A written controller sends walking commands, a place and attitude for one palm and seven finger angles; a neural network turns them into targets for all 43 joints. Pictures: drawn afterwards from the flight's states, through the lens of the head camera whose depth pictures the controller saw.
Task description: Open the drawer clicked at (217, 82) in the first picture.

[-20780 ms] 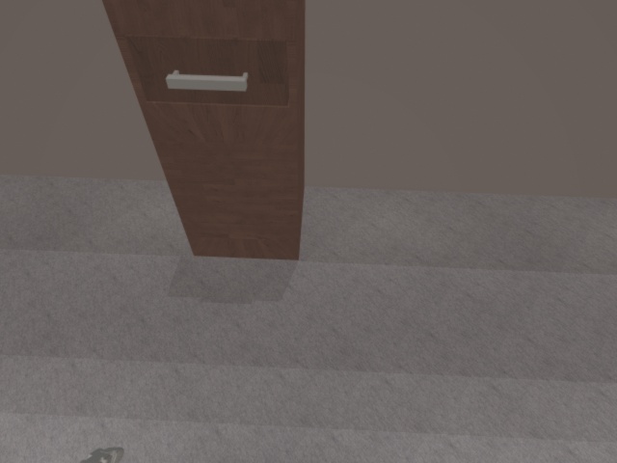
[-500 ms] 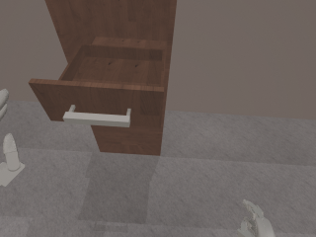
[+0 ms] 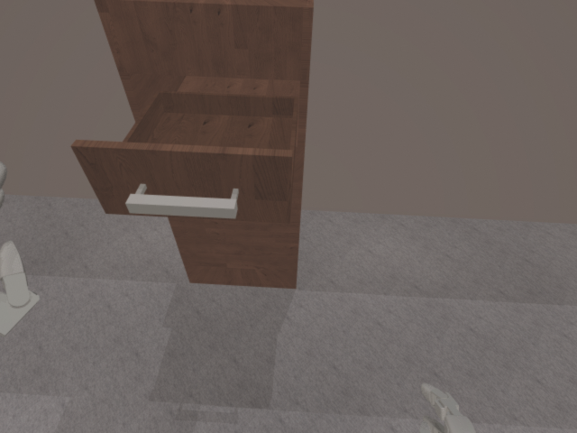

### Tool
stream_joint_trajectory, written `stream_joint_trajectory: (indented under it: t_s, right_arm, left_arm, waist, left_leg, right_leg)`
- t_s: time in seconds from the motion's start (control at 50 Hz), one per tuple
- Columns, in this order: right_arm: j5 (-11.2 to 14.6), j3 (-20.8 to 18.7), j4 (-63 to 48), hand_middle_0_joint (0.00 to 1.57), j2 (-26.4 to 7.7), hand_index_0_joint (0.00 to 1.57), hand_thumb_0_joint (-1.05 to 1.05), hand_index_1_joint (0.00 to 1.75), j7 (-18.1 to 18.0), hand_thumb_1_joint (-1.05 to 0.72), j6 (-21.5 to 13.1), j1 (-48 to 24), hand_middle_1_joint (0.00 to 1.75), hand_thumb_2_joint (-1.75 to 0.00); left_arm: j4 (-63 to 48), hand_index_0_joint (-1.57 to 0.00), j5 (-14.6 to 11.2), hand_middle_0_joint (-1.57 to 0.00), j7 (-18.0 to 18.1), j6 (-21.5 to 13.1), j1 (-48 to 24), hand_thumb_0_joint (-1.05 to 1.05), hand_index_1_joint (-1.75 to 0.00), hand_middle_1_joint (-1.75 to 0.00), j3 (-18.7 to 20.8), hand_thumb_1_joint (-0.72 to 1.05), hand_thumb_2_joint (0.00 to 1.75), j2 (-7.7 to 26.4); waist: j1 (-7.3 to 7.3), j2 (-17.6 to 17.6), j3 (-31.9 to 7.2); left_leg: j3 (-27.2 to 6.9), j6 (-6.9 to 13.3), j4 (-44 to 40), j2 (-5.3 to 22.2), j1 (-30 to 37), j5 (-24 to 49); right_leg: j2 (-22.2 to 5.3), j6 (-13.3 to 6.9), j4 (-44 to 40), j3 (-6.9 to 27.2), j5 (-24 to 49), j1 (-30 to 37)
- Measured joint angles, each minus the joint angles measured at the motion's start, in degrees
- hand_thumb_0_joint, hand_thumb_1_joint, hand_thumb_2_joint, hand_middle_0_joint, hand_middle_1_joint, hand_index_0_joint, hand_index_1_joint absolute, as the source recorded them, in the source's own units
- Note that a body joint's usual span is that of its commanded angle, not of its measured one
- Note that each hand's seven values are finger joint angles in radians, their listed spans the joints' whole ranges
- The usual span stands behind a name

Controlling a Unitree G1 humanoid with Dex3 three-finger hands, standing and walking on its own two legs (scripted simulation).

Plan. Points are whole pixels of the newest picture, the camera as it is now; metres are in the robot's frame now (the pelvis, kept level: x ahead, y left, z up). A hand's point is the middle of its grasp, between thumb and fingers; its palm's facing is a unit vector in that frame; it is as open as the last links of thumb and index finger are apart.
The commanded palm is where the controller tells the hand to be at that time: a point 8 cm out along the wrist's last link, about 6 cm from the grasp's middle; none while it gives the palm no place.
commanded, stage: stop stepping back and stand still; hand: left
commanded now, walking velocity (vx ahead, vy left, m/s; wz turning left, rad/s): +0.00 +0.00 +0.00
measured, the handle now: (185, 198) +0.50 +0.21 +0.03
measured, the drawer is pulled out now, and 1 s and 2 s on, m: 0.28 0.28 0.28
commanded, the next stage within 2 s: let the arm hang, fingers relaxed in 0.08 s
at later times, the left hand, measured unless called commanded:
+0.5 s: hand out of the picture +0.02 +0.18 -0.16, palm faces +0.07 -0.98 -0.20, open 7.0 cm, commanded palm none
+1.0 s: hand out of the picture -0.02 +0.16 -0.16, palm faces +0.06 -0.98 -0.20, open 7.4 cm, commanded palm none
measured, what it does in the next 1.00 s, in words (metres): stands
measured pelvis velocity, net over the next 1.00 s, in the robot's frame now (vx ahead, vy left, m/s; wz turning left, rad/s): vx -0.01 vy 0.00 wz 0.03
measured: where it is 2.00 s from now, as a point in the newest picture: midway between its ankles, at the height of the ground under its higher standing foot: outside the picture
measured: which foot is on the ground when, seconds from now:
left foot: down 0.00-1.00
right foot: down 0.00-1.00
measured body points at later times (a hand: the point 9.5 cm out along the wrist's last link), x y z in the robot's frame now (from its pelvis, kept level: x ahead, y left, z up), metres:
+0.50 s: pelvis -0.01 +0.00 +0.01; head +0.01 +0.01 +0.46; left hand +0.02 +0.23 -0.15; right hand +0.06 -0.23 -0.14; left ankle +0.01 +0.11 -0.73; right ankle +0.01 -0.11 -0.73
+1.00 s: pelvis -0.01 +0.00 +0.02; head +0.01 -0.01 +0.46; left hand -0.02 +0.21 -0.14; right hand -0.03 -0.20 -0.15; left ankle +0.01 +0.11 -0.73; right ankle +0.01 -0.11 -0.73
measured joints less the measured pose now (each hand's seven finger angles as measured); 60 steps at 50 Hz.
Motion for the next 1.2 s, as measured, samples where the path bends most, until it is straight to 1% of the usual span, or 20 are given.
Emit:
stream_joint_trajectory:
  t_s: [0.04,0.08,0.12,0.16,0.18,0.2,0.22,0.28,0.3,0.32,0.36,0.4,0.44,0.48,0.52,0.58,0.66,0.8,1.04,1.2]
  right_arm:
    - [0.4,-0.3,1.1,0.20,-0.6,0.21,0.01,0.30,0.2,-0.90,0.7,-1.0,0.30,-0.90]
    - [0.6,-0.9,1.7,0.20,-0.9,0.21,0.01,0.30,0.5,-0.90,1.5,-1.4,0.30,-0.90]
    - [0.6,-1.1,1.4,0.20,-1.1,0.21,0.01,0.30,0.5,-0.90,2.0,-1.4,0.30,-0.90]
    - [0.5,-1.2,0.3,0.20,-1.8,0.21,0.01,0.30,0.1,-0.90,1.8,-1.1,0.30,-0.90]
    - [0.4,-1.4,-0.1,0.20,-2.1,0.21,0.01,0.30,-0.2,-0.90,1.6,-1.1,0.30,-0.90]
    - [0.2,-2.2,0.8,0.20,-2.6,0.21,0.01,0.30,0.7,-0.90,0.1,-1.2,0.30,-0.90]
    - [0.1,-2.8,2.0,0.20,-3.5,0.21,0.01,0.30,1.6,-0.90,-0.2,-1.4,0.30,-0.90]
    - [-1.1,-3.0,5.8,0.20,-5.3,0.20,0.00,0.30,2.4,-0.90,2.7,-2.5,0.30,-0.90]
    - [-1.5,-2.5,6.8,0.20,-5.1,0.20,0.00,0.30,2.3,-0.90,3.7,-2.9,0.30,-0.90]
    - [-1.7,-2.0,7.7,0.20,-4.7,0.20,0.00,0.30,2.3,-0.90,4.4,-3.2,0.30,-0.90]
    - [-1.6,-1.4,9.8,0.20,-3.7,0.20,0.00,0.30,2.3,-0.90,5.7,-4.1,0.30,-0.90]
    - [-1.6,-0.8,11.5,0.20,-2.2,0.20,0.00,0.30,2.2,-0.90,6.9,-4.2,0.30,-0.90]
    - [-1.5,-0.3,13.5,0.20,-0.8,0.20,0.00,0.30,2.1,-0.90,7.5,-3.8,0.30,-0.90]
    - [-1.3,0.1,15.8,0.20,0.6,0.20,0.00,0.30,1.9,-0.90,7.8,-2.6,0.30,-0.90]
    - [-1.2,-0.5,18.3,0.20,1.1,0.21,0.00,0.30,1.2,-0.92,8.0,-1.5,0.30,-0.90]
    - [-1.1,-1.0,21.5,0.20,0.5,0.21,0.00,0.30,0.9,-0.94,8.4,0.0,0.30,-0.90]
    - [-0.9,-1.2,24.7,0.20,0.2,0.20,0.00,0.30,0.6,-0.93,8.7,1.7,0.30,-0.90]
    - [-0.8,-1.1,27.6,0.20,1.3,0.20,0.00,0.30,0.3,-0.91,8.4,3.2,0.30,-0.90]
    - [-1.0,-1.2,28.2,0.20,4.6,0.20,0.00,0.30,0.6,-0.91,7.7,2.7,0.30,-0.90]
    - [-1.1,-1.7,27.8,0.20,4.5,0.20,0.00,0.30,0.4,-0.90,7.4,2.6,0.30,-0.90]
  left_arm:
    - [0.7,-0.21,-0.4,-0.21,-0.5,-0.2,-1.7,0.01,-0.31,-0.30,-0.5,0.88,0.90,-0.8]
    - [0.5,-0.21,-0.9,-0.21,-0.6,0.1,-2.0,0.01,-0.31,-0.30,-1.2,0.88,0.90,-2.1]
    - [-0.3,-0.21,-1.0,-0.21,-0.4,0.1,-0.6,0.01,-0.31,-0.30,-1.6,0.89,0.90,-3.1]
    - [-1.5,-0.21,-1.0,-0.21,-0.2,0.1,1.1,0.01,-0.31,-0.30,-2.0,0.89,0.90,-3.3]
    - [-2.1,-0.21,-1.0,-0.21,-0.1,0.0,1.6,0.01,-0.31,-0.30,-2.2,0.89,0.90,-3.1]
    - [0.8,-0.21,0.3,-0.21,-0.8,-1.0,0.3,0.01,-0.31,-0.30,-3.8,0.89,0.90,-2.7]
    - [6.3,-0.20,1.6,-0.21,-2.4,-0.2,-2.5,0.01,-0.31,-0.30,-6.4,0.89,0.90,-2.5]
    - [30.0,-0.20,2.8,-0.20,-5.9,8.2,-12.0,0.00,-0.30,-0.30,-13.8,0.89,0.90,-5.1]
    - [38.5,-0.20,2.9,-0.20,-6.4,11.0,-14.7,0.00,-0.30,-0.30,-15.4,0.90,0.90,-6.3]
    - [46.6,-0.20,3.1,-0.20,-6.7,13.1,-16.8,0.00,-0.30,-0.30,-16.7,0.90,0.90,-7.4]
    - [61.5,-0.19,3.1,-0.20,-7.2,16.1,-19.2,0.00,-0.30,-0.30,-19.6,0.90,0.90,-10.2]
    - [72.8,-0.19,2.8,-0.19,-7.9,17.7,-19.3,0.01,-0.30,-0.30,-22.8,0.91,0.90,-12.7]
    - [81.1,-0.19,2.5,-0.20,-8.6,17.9,-18.3,0.01,-0.30,-0.30,-25.3,0.91,0.90,-15.2]
    - [86.1,-0.20,1.8,-0.20,-7.1,16.9,-17.8,-0.01,-0.30,-0.30,-23.9,0.99,0.90,-15.5]
    - [89.9,-0.20,1.9,-0.21,-7.6,16.1,-16.9,-0.01,-0.30,-0.30,-24.1,1.01,0.90,-14.7]
    - [94.4,-0.20,1.9,-0.21,-7.9,15.3,-15.4,-0.01,-0.30,-0.30,-24.4,1.00,0.90,-14.0]
    - [98.9,-0.20,1.8,-0.20,-7.8,15.1,-13.8,0.00,-0.30,-0.30,-24.7,0.96,0.90,-13.9]
    - [102.1,-0.20,1.6,-0.20,-7.4,14.7,-14.0,0.00,-0.30,-0.30,-25.1,0.92,0.90,-15.1]
    - [100.0,-0.20,1.8,-0.20,-7.1,13.6,-19.0,0.00,-0.30,-0.30,-25.1,0.91,0.90,-17.9]
    - [99.5,-0.20,1.8,-0.20,-7.0,13.4,-19.7,0.01,-0.30,-0.30,-24.4,0.92,0.90,-16.8]
  waist:
    - [0.03,1.1,1.0]
    - [0.02,0.8,1.2]
    - [-0.28,-0.2,1.2]
    - [-0.76,-0.3,1.2]
    - [-0.92,-0.2,1.6]
    - [-0.82,0.0,1.3]
    - [-0.47,0.4,0.6]
    - [-0.30,1.3,-1.7]
    - [-0.45,0.9,-1.9]
    - [-0.44,0.3,-1.6]
    - [-0.68,0.6,-0.3]
    - [-1.02,0.4,0.9]
    - [-0.88,-0.3,2.2]
    - [-0.04,-0.9,3.5]
    - [0.87,-0.8,4.3]
    - [1.65,-0.1,5.0]
    - [1.94,0.8,5.5]
    - [1.53,1.9,5.4]
    - [0.55,1.7,3.4]
    - [0.29,1.5,3.3]
  left_leg:
    - [-1.5,0.6,3.2,0.2,-1.3,-3.7]
    - [-1.8,0.9,6.1,-0.7,-2.1,-5.4]
    - [-1.2,1.1,3.7,-1.4,-1.1,-4.5]
    - [-0.8,1.4,-3.4,-1.2,1.6,-1.1]
    - [-0.9,1.2,-5.6,-1.0,2.3,2.6]
    - [-1.1,1.2,-4.9,-1.2,1.1,3.5]
    - [-1.3,1.3,-3.6,-1.8,-0.4,3.1]
    - [-1.8,2.0,-0.9,-3.9,-3.2,1.3]
    - [-1.8,2.1,-0.3,-4.6,-3.4,1.0]
    - [-1.6,2.0,0.5,-5.0,-3.5,0.7]
    - [-1.8,1.3,0.9,-4.2,-2.2,0.2]
    - [-1.9,0.9,-0.5,-3.4,-0.6,0.8]
    - [-1.7,0.9,-2.6,-2.7,0.9,1.7]
    - [-2.1,0.6,-4.7,-2.1,1.7,2.9]
    - [-2.5,0.3,-6.5,-1.7,2.3,4.0]
    - [-2.7,0.3,-8.4,-1.5,3.1,5.1]
    - [-2.8,0.5,-9.9,-1.7,3.9,5.8]
    - [-2.4,0.7,-11.2,-2.2,5.1,6.3]
    - [-2.1,0.4,-11.1,-2.0,5.4,6.2]
    - [-2.0,0.1,-10.8,-1.6,5.5,5.7]
  right_leg:
    - [0.9,-1.8,-0.4,-0.9,1.3,0.1]
    - [1.0,-2.5,-2.0,-0.9,1.4,0.7]
    - [0.6,-2.4,-3.8,-0.4,2.0,1.2]
    - [0.8,-2.0,-4.6,-0.4,2.5,1.4]
    - [1.0,-1.8,-4.5,-0.7,2.5,1.4]
    - [0.6,-1.2,-3.2,-0.8,2.2,0.2]
    - [0.0,-0.5,-0.8,-0.4,1.5,-1.6]
    - [-1.5,0.7,6.6,3.0,-5.3,-5.1]
    - [-1.9,0.9,6.5,4.1,-4.9,-4.7]
    - [-2.2,0.9,5.4,4.8,-1.8,-3.9]
    - [-1.4,0.6,5.5,4.8,-2.3,-2.6]
    - [-0.6,0.3,3.7,4.8,-2.8,-0.8]
    - [0.1,0.1,1.0,5.0,-1.6,0.8]
    - [0.8,-0.2,-2.1,4.6,0.2,2.2]
    - [1.2,-0.4,-4.9,4.3,1.7,3.2]
    - [1.3,-0.4,-7.6,4.1,3.2,4.4]
    - [1.1,-0.3,-9.1,4.1,3.9,5.3]
    - [0.7,-0.1,-9.2,4.4,3.8,5.8]
    - [0.8,-0.4,-8.2,4.7,3.3,5.7]
    - [1.2,-0.6,-8.3,4.8,3.2,5.8]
